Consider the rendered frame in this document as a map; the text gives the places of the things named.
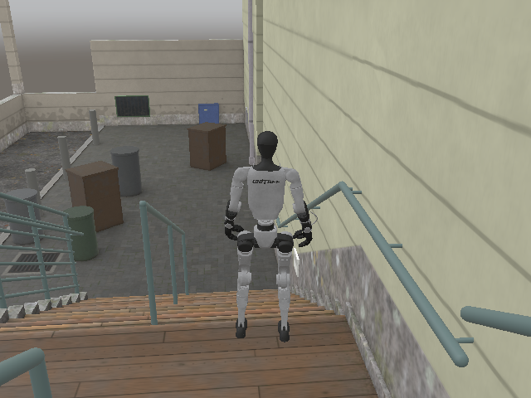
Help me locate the stairs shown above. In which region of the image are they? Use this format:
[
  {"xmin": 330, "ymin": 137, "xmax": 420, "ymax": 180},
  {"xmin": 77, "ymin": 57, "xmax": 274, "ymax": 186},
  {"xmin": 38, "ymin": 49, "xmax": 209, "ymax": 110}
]
[{"xmin": 0, "ymin": 289, "xmax": 335, "ymax": 333}]

